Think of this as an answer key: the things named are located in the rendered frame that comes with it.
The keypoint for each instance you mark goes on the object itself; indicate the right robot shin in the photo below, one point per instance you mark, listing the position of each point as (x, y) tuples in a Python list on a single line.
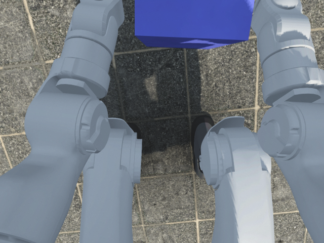
[(231, 122)]

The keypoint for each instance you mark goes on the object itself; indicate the left robot foot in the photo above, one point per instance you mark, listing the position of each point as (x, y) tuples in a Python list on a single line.
[(135, 128)]

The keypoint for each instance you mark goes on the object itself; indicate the robot right forearm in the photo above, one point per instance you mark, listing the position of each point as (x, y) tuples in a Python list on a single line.
[(287, 53)]

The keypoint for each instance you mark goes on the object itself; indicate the robot left forearm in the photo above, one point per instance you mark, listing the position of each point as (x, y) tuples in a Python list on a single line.
[(88, 50)]

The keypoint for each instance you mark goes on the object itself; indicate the left robot upper arm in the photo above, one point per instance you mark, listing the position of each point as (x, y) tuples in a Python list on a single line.
[(63, 130)]

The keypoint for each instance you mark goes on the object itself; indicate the right robot upper arm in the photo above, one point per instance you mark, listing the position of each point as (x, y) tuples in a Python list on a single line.
[(293, 134)]

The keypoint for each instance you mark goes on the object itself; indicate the carton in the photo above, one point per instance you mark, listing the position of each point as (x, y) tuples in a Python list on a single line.
[(192, 24)]

